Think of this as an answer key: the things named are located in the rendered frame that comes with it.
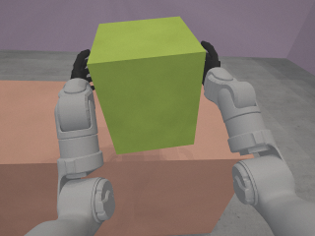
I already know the left robot hand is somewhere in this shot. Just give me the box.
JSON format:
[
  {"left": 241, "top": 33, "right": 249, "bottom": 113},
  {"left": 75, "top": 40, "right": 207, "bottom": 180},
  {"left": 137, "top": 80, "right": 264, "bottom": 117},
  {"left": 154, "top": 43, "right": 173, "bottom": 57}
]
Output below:
[{"left": 70, "top": 49, "right": 95, "bottom": 90}]

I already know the right robot hand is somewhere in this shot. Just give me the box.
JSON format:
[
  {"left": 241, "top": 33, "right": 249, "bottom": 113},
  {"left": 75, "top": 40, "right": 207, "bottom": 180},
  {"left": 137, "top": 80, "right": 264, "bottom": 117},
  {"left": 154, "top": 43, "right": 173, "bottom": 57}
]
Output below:
[{"left": 201, "top": 40, "right": 221, "bottom": 85}]

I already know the carton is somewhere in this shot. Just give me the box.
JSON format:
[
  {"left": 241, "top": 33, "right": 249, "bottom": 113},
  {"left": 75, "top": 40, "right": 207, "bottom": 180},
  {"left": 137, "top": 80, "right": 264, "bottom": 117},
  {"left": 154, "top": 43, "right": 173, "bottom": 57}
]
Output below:
[{"left": 87, "top": 16, "right": 207, "bottom": 154}]

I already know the right robot forearm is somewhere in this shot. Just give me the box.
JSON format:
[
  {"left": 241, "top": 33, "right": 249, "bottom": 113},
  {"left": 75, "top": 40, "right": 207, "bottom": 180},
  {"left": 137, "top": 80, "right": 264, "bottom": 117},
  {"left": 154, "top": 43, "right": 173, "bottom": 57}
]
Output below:
[{"left": 204, "top": 67, "right": 296, "bottom": 191}]

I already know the right robot upper arm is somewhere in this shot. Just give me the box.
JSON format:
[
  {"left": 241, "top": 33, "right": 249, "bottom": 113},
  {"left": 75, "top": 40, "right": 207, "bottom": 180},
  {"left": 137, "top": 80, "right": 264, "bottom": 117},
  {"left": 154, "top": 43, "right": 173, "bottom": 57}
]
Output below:
[{"left": 231, "top": 154, "right": 315, "bottom": 236}]

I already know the left robot forearm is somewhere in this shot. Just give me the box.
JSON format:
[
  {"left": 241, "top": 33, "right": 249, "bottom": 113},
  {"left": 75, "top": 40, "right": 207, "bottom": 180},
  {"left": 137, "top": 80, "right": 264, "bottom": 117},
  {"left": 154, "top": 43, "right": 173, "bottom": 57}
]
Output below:
[{"left": 54, "top": 78, "right": 104, "bottom": 215}]

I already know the pedestal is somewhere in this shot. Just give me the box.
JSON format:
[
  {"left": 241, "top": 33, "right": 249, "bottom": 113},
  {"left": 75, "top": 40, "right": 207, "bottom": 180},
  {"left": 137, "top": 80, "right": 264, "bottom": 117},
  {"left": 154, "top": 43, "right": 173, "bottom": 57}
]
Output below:
[{"left": 0, "top": 80, "right": 254, "bottom": 236}]

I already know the left robot upper arm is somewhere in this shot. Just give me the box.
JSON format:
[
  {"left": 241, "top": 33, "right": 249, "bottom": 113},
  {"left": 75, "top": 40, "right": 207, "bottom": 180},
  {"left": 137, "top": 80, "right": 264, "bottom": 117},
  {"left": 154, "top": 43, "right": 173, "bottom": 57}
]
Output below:
[{"left": 24, "top": 177, "right": 116, "bottom": 236}]

